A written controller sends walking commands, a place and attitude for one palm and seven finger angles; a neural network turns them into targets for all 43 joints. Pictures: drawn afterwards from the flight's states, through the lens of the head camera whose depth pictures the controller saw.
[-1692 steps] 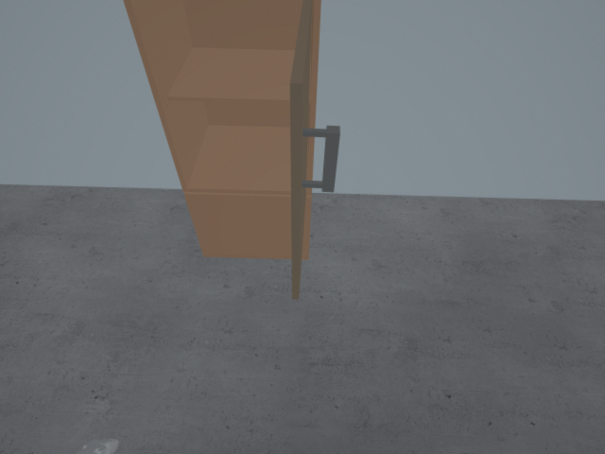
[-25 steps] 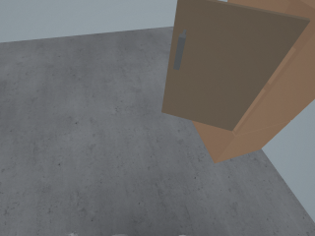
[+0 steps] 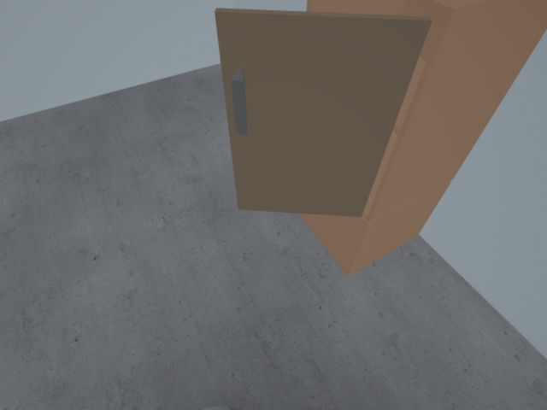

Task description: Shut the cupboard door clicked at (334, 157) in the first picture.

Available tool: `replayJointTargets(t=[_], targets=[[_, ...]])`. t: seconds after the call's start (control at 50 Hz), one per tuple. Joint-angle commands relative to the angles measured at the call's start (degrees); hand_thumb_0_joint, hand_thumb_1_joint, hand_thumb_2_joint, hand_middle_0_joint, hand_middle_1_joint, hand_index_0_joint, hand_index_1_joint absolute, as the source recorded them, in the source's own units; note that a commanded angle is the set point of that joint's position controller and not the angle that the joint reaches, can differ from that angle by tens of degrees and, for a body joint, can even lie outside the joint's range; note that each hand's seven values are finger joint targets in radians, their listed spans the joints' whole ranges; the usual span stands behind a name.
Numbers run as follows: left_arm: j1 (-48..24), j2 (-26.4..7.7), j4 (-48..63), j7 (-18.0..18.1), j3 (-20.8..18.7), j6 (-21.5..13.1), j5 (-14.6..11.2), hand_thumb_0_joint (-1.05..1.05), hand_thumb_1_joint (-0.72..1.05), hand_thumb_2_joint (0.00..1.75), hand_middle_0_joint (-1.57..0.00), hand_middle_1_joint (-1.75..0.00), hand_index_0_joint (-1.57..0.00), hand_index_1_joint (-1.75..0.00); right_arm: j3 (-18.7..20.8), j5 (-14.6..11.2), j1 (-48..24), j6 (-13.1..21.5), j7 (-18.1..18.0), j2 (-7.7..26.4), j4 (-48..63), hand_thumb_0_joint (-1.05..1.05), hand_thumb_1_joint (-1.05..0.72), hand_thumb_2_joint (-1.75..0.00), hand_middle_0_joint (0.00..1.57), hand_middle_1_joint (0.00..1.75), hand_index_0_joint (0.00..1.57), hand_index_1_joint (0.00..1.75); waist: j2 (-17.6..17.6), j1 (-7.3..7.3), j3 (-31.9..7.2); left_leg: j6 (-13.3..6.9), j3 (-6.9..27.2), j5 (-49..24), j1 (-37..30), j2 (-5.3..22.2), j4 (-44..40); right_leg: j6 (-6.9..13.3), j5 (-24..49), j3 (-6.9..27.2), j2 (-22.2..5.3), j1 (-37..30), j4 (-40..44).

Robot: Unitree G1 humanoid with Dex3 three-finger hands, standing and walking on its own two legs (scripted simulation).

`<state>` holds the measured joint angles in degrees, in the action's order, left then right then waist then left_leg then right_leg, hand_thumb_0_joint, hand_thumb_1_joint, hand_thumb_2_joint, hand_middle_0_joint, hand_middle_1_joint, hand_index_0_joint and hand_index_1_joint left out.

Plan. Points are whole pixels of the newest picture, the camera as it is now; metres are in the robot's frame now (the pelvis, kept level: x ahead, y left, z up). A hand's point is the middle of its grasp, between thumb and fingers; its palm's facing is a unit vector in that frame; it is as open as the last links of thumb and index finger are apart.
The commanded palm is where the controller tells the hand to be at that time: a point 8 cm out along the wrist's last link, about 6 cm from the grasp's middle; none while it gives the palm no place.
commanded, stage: take the last steps up to it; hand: left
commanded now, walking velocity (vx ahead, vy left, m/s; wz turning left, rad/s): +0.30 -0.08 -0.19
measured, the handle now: (241, 101) +0.71 +0.10 +0.06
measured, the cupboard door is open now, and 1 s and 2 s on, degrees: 56 56 56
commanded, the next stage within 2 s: come to a stop and stand still in 0.56 s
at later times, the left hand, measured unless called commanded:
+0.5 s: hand (213, 355) +0.24 +0.12 -0.17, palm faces -0.12 -0.98 -0.18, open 7.4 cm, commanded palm none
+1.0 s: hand (217, 342) +0.26 +0.12 -0.18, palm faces -0.04 -0.98 -0.19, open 7.4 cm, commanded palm none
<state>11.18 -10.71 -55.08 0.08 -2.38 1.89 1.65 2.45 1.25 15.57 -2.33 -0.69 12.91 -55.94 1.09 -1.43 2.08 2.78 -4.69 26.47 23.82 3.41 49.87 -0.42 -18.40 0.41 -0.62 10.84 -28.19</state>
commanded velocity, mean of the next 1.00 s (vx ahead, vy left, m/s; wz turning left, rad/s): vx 0.05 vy -0.04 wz -0.04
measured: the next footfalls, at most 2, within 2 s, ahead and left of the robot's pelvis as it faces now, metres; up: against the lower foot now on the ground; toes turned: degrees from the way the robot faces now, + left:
left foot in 0.06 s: +0.06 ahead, +0.12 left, +0.00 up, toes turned +5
right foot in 0.46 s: +0.20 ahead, -0.17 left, +0.00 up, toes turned -10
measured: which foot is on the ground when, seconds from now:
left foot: up 0.00-0.04, down 0.06-0.48, up 0.50-0.74, down 0.76-1.00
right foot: down 0.00-0.08, up 0.10-0.44, down 0.46-0.86, up 0.88-1.00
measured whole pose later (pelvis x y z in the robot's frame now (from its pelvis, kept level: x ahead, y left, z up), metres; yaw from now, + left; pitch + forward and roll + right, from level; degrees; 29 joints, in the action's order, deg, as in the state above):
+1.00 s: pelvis +0.23 -0.06 +0.00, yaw -6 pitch +1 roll -1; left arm 12.9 -9.9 -58.7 1.8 -2.2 3.2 0.7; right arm 1.0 1.3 4.7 -0.7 -2.6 8.4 -55.9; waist -0.3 1.5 5.5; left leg -2.1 -6.3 12.1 17.6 3.2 28.8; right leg -0.7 -29.7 -1.0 0.2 17.6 -46.7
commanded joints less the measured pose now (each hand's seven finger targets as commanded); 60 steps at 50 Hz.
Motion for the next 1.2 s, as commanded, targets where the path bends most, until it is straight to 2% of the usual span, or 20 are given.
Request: replayJointTargets(t=[0.0, 0.02, 0.04, 0.06, 0.08, 0.2, 0.34, 0.4, 0.42, 0.44, 0.48, 0.56, 0.7, 0.74, 0.86, 0.94, 1.06, 1.1, 1.12, 1.18], targets=[[-2.1, -11.1, 3.1, -0.2, -3.3, -1.3, -0.3, 0.0, 0.9, 0.9, -0.2, -0.3, -0.2, -0.3, 0.6, 0.4, 6.3, 2.8, 0.0, 3.2, 2.6, 0.0, -0.9, -0.9, 0.2, 0.3, 0.2, 0.3, -9.4, -2.22, 0.9, -0.3, -3.0, -9.2, -14.1, -1.6, -19.1, 8.5, -10.4, 9.6, -8.5, 10.9, 8.4], [-1.4, -8.6, 3.2, -0.5, -2.7, -1.2, -0.6, 0.0, 0.9, 0.9, -0.2, -0.3, -0.2, -0.3, 0.9, 0.6, 10.1, 3.6, -0.3, 5.3, 1.3, 0.0, -0.9, -0.9, 0.2, 0.3, 0.2, 0.3, -1.5, -3.53, 0.3, -1.2, 1.8, -5.9, -21.0, 0.7, -25.8, 6.5, -13.0, 7.8, -5.1, 16.8, 1.6], [-0.3, -4.7, 4.2, -1.1, -1.9, -1.1, -0.8, 0.0, 0.9, 0.9, -0.2, -0.3, -0.2, -0.3, 2.2, 1.4, 14.2, 3.9, -0.6, 10.2, 0.4, 0.0, -0.9, -0.9, 0.2, 0.3, 0.2, 0.3, 14.4, -4.58, 0.3, -5.3, 19.5, 4.6, -24.7, 13.0, -33.2, 3.2, -14.5, 0.9, 2.1, 24.9, -13.8], [-3.9, -4.5, 6.7, -1.4, -1.8, -1.5, -0.8, 0.0, 0.9, 0.9, -0.2, -0.3, -0.2, -0.3, 2.6, 1.9, 18.9, 4.2, -1.5, 14.0, 0.3, 0.0, -0.9, -0.9, 0.2, 0.3, 0.2, 0.3, 14.8, -6.67, 0.8, -11.2, 34.6, 11.6, -22.9, 23.4, -41.1, 2.3, -16.2, -1.3, 3.4, 29.2, -25.8], [-6.2, -6.1, 6.8, -1.5, -2.2, -1.3, 0.4, 0.0, 0.9, 0.9, -0.2, -0.3, -0.2, -0.3, 2.5, 1.8, 17.7, 4.5, -1.6, 13.9, -0.4, 0.0, -0.9, -0.9, 0.2, 0.3, 0.2, 0.3, 12.0, -5.68, 1.7, -11.6, 35.5, 11.5, -20.0, 24.8, -42.7, 2.6, -12.6, 2.6, 0.4, 30.9, -34.9], [-2.4, -3.3, 2.6, -2.7, -1.8, -1.3, -0.2, 0.0, 0.9, 0.9, -0.2, -0.3, -0.2, -0.3, 0.4, 0.9, 10.1, 6.0, -1.6, 6.5, -0.3, 0.0, -0.9, -0.9, 0.2, 0.3, 0.2, 0.3, 6.5, -0.48, 1.8, -10.0, 8.1, -17.6, -18.2, 14.7, -39.4, 0.4, 2.4, -0.1, -3.1, 24.4, -29.5], [-5.8, -2.4, 2.4, -2.3, -1.1, -2.1, -0.3, 0.0, 0.9, 0.9, -0.2, -0.3, -0.2, -0.3, 1.1, 1.0, 12.2, 4.9, -0.9, 5.7, -3.5, 0.0, -0.9, -0.9, 0.2, 0.3, 0.2, 0.3, 7.8, -1.54, 2.8, -10.1, 3.4, -20.0, -17.8, 14.5, -36.4, 1.2, 3.6, -5.1, -1.9, 14.8, -9.8], [3.4, -4.0, -1.4, -2.0, -2.0, -2.8, -0.2, 0.0, 0.9, 0.9, -0.2, -0.3, -0.2, -0.3, 1.3, 0.5, 9.7, 4.3, -0.7, 6.0, -4.0, 0.0, -0.9, -0.9, 0.2, 0.3, 0.2, 0.3, 4.0, 3.02, -0.6, -7.1, -0.5, -21.8, -13.9, 11.0, -26.8, 2.3, 8.2, -7.8, 1.2, -1.1, -0.1], [9.3, -6.9, -3.4, -1.5, -2.6, -3.5, -0.1, 0.0, 0.9, 0.9, -0.2, -0.3, -0.2, -0.3, 1.0, -0.2, 9.9, 4.5, -0.3, 4.4, -4.2, 0.0, -0.9, -0.9, 0.2, 0.3, 0.2, 0.3, -1.2, 5.61, -3.1, -5.3, -3.3, -21.7, -6.8, 7.9, -16.9, 4.1, 5.9, -2.4, -2.4, -12.3, 3.1], [16.0, -12.1, -5.5, -0.5, -3.8, -4.2, 0.2, 0.0, 0.9, 0.9, -0.2, -0.3, -0.2, -0.3, 0.2, -0.8, 9.8, 4.7, 0.3, 0.3, -2.9, 0.0, -0.9, -0.9, 0.2, 0.3, 0.2, 0.3, -13.2, 7.78, -5.2, -2.9, -7.8, -6.2, 5.6, 0.7, -3.0, 9.3, 2.0, 15.0, -14.9, -21.2, 9.0], [14.6, -12.5, -5.9, 0.2, -3.7, -4.4, -0.6, 0.0, 0.9, 0.9, -0.2, -0.3, -0.2, -0.3, 0.6, -0.6, 4.7, 4.0, -0.3, 0.5, -1.0, 0.0, -0.9, -0.9, 0.2, 0.3, 0.2, 0.3, -17.0, 6.56, -3.0, -3.4, 2.3, 7.1, 12.5, 0.5, 16.2, 13.7, 7.0, 24.7, -21.0, -14.1, 16.3], [4.1, -4.2, -3.3, 1.0, -1.5, -4.7, -0.3, 0.0, 0.9, 0.9, -0.2, -0.3, -0.2, -0.3, 0.2, 0.1, 6.6, 3.4, -0.1, -2.0, -3.0, 0.0, -0.9, -0.9, 0.2, 0.3, 0.2, 0.3, -6.7, 0.06, -2.5, -2.0, 2.6, -2.7, 4.7, 3.3, 9.6, 11.8, 22.4, 4.8, -14.5, -3.1, 13.5], [3.6, -3.6, -4.8, 1.5, -0.3, -4.7, -1.0, 0.0, 0.9, 0.9, -0.2, -0.3, -0.2, -0.3, -1.4, -0.3, 5.5, 3.8, -0.2, -3.0, -3.3, 0.0, -0.9, -0.9, 0.2, 0.3, 0.2, 0.3, -5.9, -1.13, -2.7, -1.1, 0.6, -21.8, -11.5, 0.0, -22.8, 7.2, 31.7, -0.7, -9.6, -0.1, 6.0], [7.1, -1.9, -4.9, 2.2, 0.5, -3.6, -1.2, 0.0, 0.9, 0.9, -0.2, -0.3, -0.2, -0.3, -0.9, -0.3, 6.7, 4.5, -0.7, 2.7, -3.8, 0.0, -0.9, -0.9, 0.2, 0.3, 0.2, 0.3, 4.4, 0.05, -5.7, -4.9, 8.6, -56.4, -20.5, 8.7, -22.9, 1.6, 16.5, -2.1, -4.8, 3.1, 1.6], [8.3, -5.3, -3.5, 2.3, -0.4, -0.1, -1.1, 0.0, 0.9, 0.9, -0.2, -0.3, -0.2, -0.3, 0.8, -0.6, 0.9, 2.2, -3.0, 7.7, -1.5, 0.0, -0.9, -0.9, 0.2, 0.3, 0.2, 0.3, 10.0, 0.38, -4.6, -13.3, 13.7, -73.8, -22.5, 16.8, -26.1, -0.4, -8.4, -2.2, -2.1, 7.7, -11.8], [5.6, -4.2, -0.2, 1.9, -1.6, 0.5, -0.7, 0.0, 0.9, 0.9, -0.2, -0.3, -0.2, -0.3, 2.5, 0.1, -2.2, 1.0, -3.2, 9.4, 0.9, 0.0, -0.9, -0.9, 0.2, 0.3, 0.2, 0.3, 5.6, -0.11, -8.0, -16.0, 12.9, -65.3, -23.9, 18.6, -24.3, 0.0, -14.2, 0.8, -0.2, 13.6, -23.7], [11.1, -3.9, -0.1, 1.5, -1.8, 0.0, -0.2, 0.0, 0.9, 0.9, -0.2, -0.3, -0.2, -0.3, 2.7, -0.3, -8.5, 0.4, -1.6, 7.9, 3.0, 0.0, -0.9, -0.9, 0.2, 0.3, 0.2, 0.3, 5.1, 3.67, -8.4, -9.1, 7.0, -32.6, -9.4, 11.0, -22.1, 0.1, 7.0, -2.9, -0.2, -1.8, -1.8], [7.1, -10.7, 1.1, 1.7, -2.3, -1.0, 0.8, 0.0, 0.9, 0.9, -0.2, -0.3, -0.2, -0.3, 2.1, -1.1, -6.5, -0.2, -0.4, 2.1, 4.0, 0.0, -0.9, -0.9, 0.2, 0.3, 0.2, 0.3, -15.1, 1.71, -3.3, -2.1, 0.1, -2.0, -0.7, -2.0, -10.8, 6.4, 13.7, 15.5, -15.3, 1.3, 11.2], [4.6, -12.7, 2.2, 1.4, -2.0, -0.9, 0.6, 0.0, 0.9, 0.9, -0.2, -0.3, -0.2, -0.3, 2.0, -0.9, -7.1, -1.0, 0.0, 2.0, 4.2, 0.0, -0.9, -0.9, 0.2, 0.3, 0.2, 0.3, -13.3, 2.32, -1.7, -2.1, 2.6, 6.2, -4.8, -3.1, -1.8, 10.8, 6.3, 16.8, -20.0, 10.8, 15.1], [-0.7, -9.6, 1.8, 1.5, -1.2, -1.5, 0.4, 0.0, 0.9, 0.9, -0.2, -0.3, -0.2, -0.3, 1.5, -0.7, -5.5, -0.8, -0.4, 2.0, 2.5, 0.0, -0.9, -0.9, 0.2, 0.3, 0.2, 0.3, -14.8, 0.03, 0.3, -2.5, 4.5, 2.0, -3.2, -2.0, 2.0, 11.7, 22.6, 12.1, -14.7, 8.8, 9.2]])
